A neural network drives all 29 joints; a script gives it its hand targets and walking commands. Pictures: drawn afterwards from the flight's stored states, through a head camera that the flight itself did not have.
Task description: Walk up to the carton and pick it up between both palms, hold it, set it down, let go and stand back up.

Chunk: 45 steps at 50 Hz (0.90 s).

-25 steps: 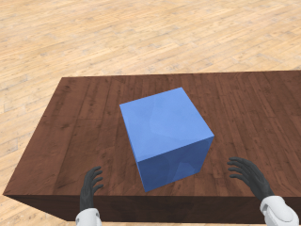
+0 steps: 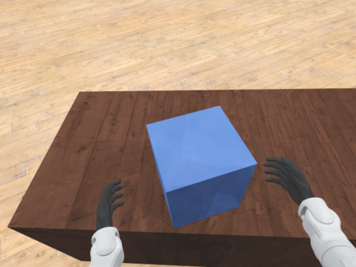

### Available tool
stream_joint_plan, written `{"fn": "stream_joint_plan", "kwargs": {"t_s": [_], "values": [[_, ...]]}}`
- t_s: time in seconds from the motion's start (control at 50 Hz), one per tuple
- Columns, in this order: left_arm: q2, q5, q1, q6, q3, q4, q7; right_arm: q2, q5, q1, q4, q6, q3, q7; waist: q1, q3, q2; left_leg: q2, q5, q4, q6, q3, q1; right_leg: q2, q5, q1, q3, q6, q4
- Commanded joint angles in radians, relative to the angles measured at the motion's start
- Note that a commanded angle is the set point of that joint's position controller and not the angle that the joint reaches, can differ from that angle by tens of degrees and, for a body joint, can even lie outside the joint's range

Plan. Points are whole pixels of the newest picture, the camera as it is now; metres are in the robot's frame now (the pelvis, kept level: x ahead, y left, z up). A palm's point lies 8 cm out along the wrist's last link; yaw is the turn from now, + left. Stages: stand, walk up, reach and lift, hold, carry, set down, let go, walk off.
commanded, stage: reach and lift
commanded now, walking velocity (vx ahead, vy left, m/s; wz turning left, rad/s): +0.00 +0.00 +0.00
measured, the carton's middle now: (196, 169) +0.40 +0.01 -0.06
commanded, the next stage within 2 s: none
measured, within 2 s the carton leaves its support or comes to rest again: neither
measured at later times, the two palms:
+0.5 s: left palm (109, 188) +0.28 +0.20 +0.03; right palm (287, 153) +0.38 -0.20 +0.05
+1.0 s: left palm (102, 158) +0.33 +0.22 +0.08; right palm (270, 117) +0.44 -0.16 +0.11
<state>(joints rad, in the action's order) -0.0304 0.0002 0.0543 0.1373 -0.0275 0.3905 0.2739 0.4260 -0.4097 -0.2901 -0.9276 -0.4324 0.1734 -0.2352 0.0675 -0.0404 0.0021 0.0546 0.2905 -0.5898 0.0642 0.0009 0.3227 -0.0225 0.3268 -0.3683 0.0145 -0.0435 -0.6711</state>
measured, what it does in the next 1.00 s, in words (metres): stands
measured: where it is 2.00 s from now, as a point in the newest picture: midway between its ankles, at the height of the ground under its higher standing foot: outside the picture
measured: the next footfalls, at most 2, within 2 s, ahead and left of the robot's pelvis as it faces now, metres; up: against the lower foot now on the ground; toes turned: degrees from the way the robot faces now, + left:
none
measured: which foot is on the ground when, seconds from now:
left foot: down 0.00-1.00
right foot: down 0.00-1.00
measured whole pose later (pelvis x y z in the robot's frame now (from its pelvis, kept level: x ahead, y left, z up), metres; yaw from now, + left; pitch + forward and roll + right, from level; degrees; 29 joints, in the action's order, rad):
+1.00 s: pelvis +0.00 +0.00 +0.00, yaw +0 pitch +3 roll +1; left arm -0.04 0.01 -0.44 -0.25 -0.09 0.38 0.26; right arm 0.44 -0.43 -0.80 -1.01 -0.05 0.19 -0.16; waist 0.15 -0.03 0.00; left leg 0.07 0.27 -0.56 0.07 0.00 0.34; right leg -0.04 0.29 -0.37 0.01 -0.04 -0.61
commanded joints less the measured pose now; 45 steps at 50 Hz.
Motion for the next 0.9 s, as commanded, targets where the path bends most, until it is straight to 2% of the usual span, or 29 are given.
{"fn": "stream_joint_plan", "kwargs": {"t_s": [0.0, 0.02, 0.04, 0.06, 0.08, 0.12, 0.16, 0.22, 0.24, 0.26, 0.28, 0.3, 0.36, 0.38, 0.42, 0.46, 0.48, 0.5, 0.56, 0.64, 0.68, 0.72, 0.76, 0.78, 0.8, 0.82, 0.84, 0.86, 0.88], "values": [[-0.054, 0.105, -0.299, -0.013, -0.038, -0.315, 0.000, 0.242, -0.088, -0.320, 0.191, -0.002, -0.032, 0.029, 0.092, 0.425, 0.123, -0.074, -0.257, 0.119, -0.045, 0.083, 0.036, -0.042, -0.333, 0.239, 0.071, -0.002, 0.202], [-0.056, 0.100, -0.321, -0.024, -0.056, -0.318, 0.002, 0.225, -0.099, -0.345, 0.179, 0.008, -0.006, 0.025, 0.126, 0.444, 0.128, -0.074, -0.276, 0.111, -0.052, 0.091, 0.063, -0.035, -0.368, 0.254, 0.086, -0.001, 0.193], [-0.044, 0.090, -0.283, -0.030, -0.047, -0.320, -0.004, 0.248, -0.085, -0.314, 0.189, 0.007, -0.029, 0.026, 0.105, 0.443, 0.149, -0.069, -0.300, 0.111, -0.046, 0.083, 0.024, -0.053, -0.381, 0.236, 0.066, 0.004, 0.195], [-0.073, 0.097, -0.365, -0.035, -0.063, -0.333, 0.002, 0.233, -0.096, -0.379, 0.170, 0.027, -0.008, 0.026, 0.128, 0.433, 0.126, -0.075, -0.273, 0.111, -0.044, 0.084, 0.063, -0.043, -0.340, 0.243, 0.082, 0.001, 0.195], [-0.075, 0.096, -0.363, -0.041, -0.067, -0.370, 0.006, 0.242, -0.096, -0.383, 0.218, 0.025, -0.018, 0.030, 0.125, 0.457, 0.111, -0.077, -0.283, 0.114, -0.044, 0.086, 0.047, -0.041, -0.354, 0.240, 0.080, 0.003, 0.194], [-0.059, 0.100, -0.374, -0.063, -0.052, -0.281, 0.000, 0.222, -0.096, -0.399, 0.139, 0.055, 0.002, 0.025, 0.123, 0.398, 0.132, -0.073, -0.246, 0.119, -0.051, 0.086, 0.053, -0.044, -0.281, 0.216, 0.081, 0.004, 0.208], [-0.069, 0.093, -0.424, -0.078, -0.065, -0.340, 0.003, 0.221, -0.103, -0.420, 0.168, 0.062, -0.013, 0.036, 0.122, 0.441, 0.094, -0.077, -0.250, 0.116, -0.047, 0.092, 0.071, -0.031, -0.296, 0.240, 0.097, 0.003, 0.207], [-0.079, 0.114, -0.488, -0.093, -0.058, -0.357, 0.009, 0.243, -0.079, -0.487, 0.189, 0.083, -0.052, 0.041, 0.117, 0.465, 0.124, -0.077, -0.243, 0.116, -0.047, 0.089, 0.059, -0.050, -0.272, 0.224, 0.077, -0.002, 0.200], [-0.102, 0.121, -0.536, -0.106, -0.065, -0.366, 0.013, 0.253, -0.088, -0.537, 0.218, 0.093, -0.042, 0.045, 0.130, 0.493, 0.103, -0.075, -0.247, 0.117, -0.045, 0.095, 0.073, -0.048, -0.267, 0.229, 0.079, -0.003, 0.204], [-0.117, 0.130, -0.582, -0.125, -0.068, -0.316, 0.012, 0.243, -0.083, -0.611, 0.214, 0.112, -0.031, 0.047, 0.151, 0.474, 0.141, -0.074, -0.225, 0.109, -0.055, 0.094, 0.108, -0.047, -0.267, 0.219, 0.090, 0.003, 0.196], [-0.098, 0.119, -0.539, -0.128, -0.070, -0.289, 0.009, 0.228, -0.089, -0.543, 0.145, 0.127, -0.018, 0.042, 0.156, 0.449, 0.129, -0.074, -0.244, 0.112, -0.050, 0.093, 0.096, -0.040, -0.279, 0.231, 0.095, 0.001, 0.205], [-0.099, 0.112, -0.523, -0.136, -0.080, -0.324, 0.012, 0.229, -0.097, -0.529, 0.192, 0.129, -0.016, 0.046, 0.160, 0.463, 0.108, -0.075, -0.253, 0.125, -0.050, 0.099, 0.075, -0.044, -0.274, 0.234, 0.086, 0.000, 0.210], [-0.084, 0.101, -0.527, -0.169, -0.098, -0.273, -0.007, 0.230, -0.092, -0.538, 0.149, 0.147, -0.012, 0.059, 0.141, 0.507, 0.135, -0.078, -0.316, 0.118, -0.050, 0.094, 0.074, -0.045, -0.425, 0.299, 0.091, 0.006, 0.196], [-0.111, 0.111, -0.611, -0.173, -0.101, -0.293, -0.001, 0.256, -0.075, -0.620, 0.172, 0.145, -0.055, 0.063, 0.130, 0.529, 0.129, -0.081, -0.279, 0.113, -0.048, 0.089, 0.082, -0.050, -0.362, 0.277, 0.086, 0.007, 0.197], [-0.084, 0.101, -0.602, -0.186, -0.090, -0.317, 0.002, 0.252, -0.091, -0.623, 0.190, 0.153, -0.032, 0.064, 0.145, 0.564, 0.103, -0.076, -0.347, 0.110, -0.036, 0.092, 0.044, -0.056, -0.450, 0.290, 0.075, 0.004, 0.197], [-0.088, 0.095, -0.635, -0.196, -0.101, -0.275, 0.005, 0.243, -0.097, -0.644, 0.089, 0.170, -0.018, 0.057, 0.160, 0.525, 0.085, -0.076, -0.310, 0.113, -0.040, 0.093, 0.071, -0.051, -0.378, 0.270, 0.079, 0.003, 0.199], [-0.096, 0.107, -0.712, -0.209, -0.098, -0.279, 0.005, 0.243, -0.092, -0.724, 0.129, 0.182, -0.014, 0.063, 0.164, 0.518, 0.106, -0.073, -0.302, 0.117, -0.045, 0.091, 0.088, -0.053, -0.378, 0.257, 0.085, 0.007, 0.196], [-0.084, 0.077, -0.589, -0.213, -0.126, -0.265, -0.001, 0.226, -0.101, -0.610, 0.094, 0.188, 0.013, 0.062, 0.184, 0.508, 0.109, -0.071, -0.345, 0.116, -0.042, 0.097, 0.056, -0.049, -0.429, 0.280, 0.085, 0.012, 0.203], [-0.091, 0.096, -0.764, -0.240, -0.096, -0.269, -0.002, 0.227, -0.088, -0.757, 0.051, 0.215, -0.009, 0.072, 0.156, 0.509, 0.068, -0.075, -0.311, 0.116, -0.036, 0.083, 0.078, -0.049, -0.392, 0.253, 0.080, 0.003, 0.202], [-0.110, 0.124, -0.796, -0.251, -0.096, -0.217, 0.003, 0.233, -0.074, -0.811, 0.057, 0.236, -0.023, 0.072, 0.174, 0.527, 0.104, -0.067, -0.279, 0.128, -0.045, 0.085, 0.089, -0.058, -0.301, 0.222, 0.070, 0.001, 0.209], [-0.114, 0.100, -0.795, -0.267, -0.109, -0.179, -0.006, 0.201, -0.059, -0.779, -0.002, 0.261, -0.019, 0.076, 0.158, 0.499, 0.070, -0.072, -0.239, 0.134, -0.052, 0.088, 0.099, -0.041, -0.260, 0.224, 0.096, -0.001, 0.223], [-0.127, 0.110, -0.882, -0.290, -0.127, -0.142, -0.003, 0.214, -0.059, -0.878, -0.029, 0.291, -0.020, 0.073, 0.183, 0.479, 0.069, -0.068, -0.216, 0.141, -0.050, 0.089, 0.145, -0.040, -0.206, 0.200, 0.093, -0.002, 0.222], [-0.122, 0.110, -0.869, -0.295, -0.132, -0.169, 0.001, 0.194, -0.051, -0.870, 0.000, 0.292, -0.044, 0.079, 0.176, 0.551, 0.081, -0.066, -0.251, 0.132, -0.052, 0.083, 0.128, -0.043, -0.273, 0.216, 0.083, 0.004, 0.204], [-0.125, 0.109, -0.879, -0.298, -0.131, -0.158, -0.004, 0.201, -0.066, -0.893, 0.014, 0.297, -0.019, 0.078, 0.195, 0.562, 0.096, -0.065, -0.257, 0.127, -0.050, 0.081, 0.123, -0.049, -0.290, 0.224, 0.078, 0.007, 0.202], [-0.125, 0.123, -0.887, -0.305, -0.122, -0.163, -0.007, 0.206, -0.057, -0.902, 0.034, 0.296, -0.032, 0.080, 0.182, 0.576, 0.093, -0.070, -0.284, 0.120, -0.047, 0.090, 0.123, -0.054, -0.336, 0.225, 0.078, 0.005, 0.197], [-0.139, 0.097, -0.884, -0.311, -0.152, -0.120, -0.002, 0.196, -0.074, -0.903, 0.005, 0.303, -0.012, 0.081, 0.204, 0.560, 0.080, -0.071, -0.273, 0.120, -0.044, 0.094, 0.148, -0.050, -0.307, 0.240, 0.079, 0.003, 0.202], [-0.128, 0.114, -0.941, -0.334, -0.131, -0.090, -0.010, 0.213, -0.050, -0.959, -0.028, 0.318, -0.036, 0.085, 0.178, 0.540, 0.077, -0.073, -0.265, 0.126, -0.045, 0.085, 0.149, -0.048, -0.316, 0.216, 0.076, 0.007, 0.203], [-0.113, 0.113, -0.933, -0.347, -0.130, -0.029, -0.014, 0.206, -0.050, -0.969, -0.069, 0.336, -0.021, 0.083, 0.189, 0.495, 0.089, -0.065, -0.248, 0.132, -0.046, 0.080, 0.148, -0.049, -0.276, 0.209, 0.072, 0.008, 0.212], [-0.116, 0.100, -0.937, -0.353, -0.143, -0.067, -0.015, 0.192, -0.052, -0.951, -0.065, 0.343, -0.030, 0.083, 0.179, 0.545, 0.059, -0.071, -0.281, 0.131, -0.044, 0.085, 0.143, -0.048, -0.322, 0.212, 0.074, 0.006, 0.208]]}}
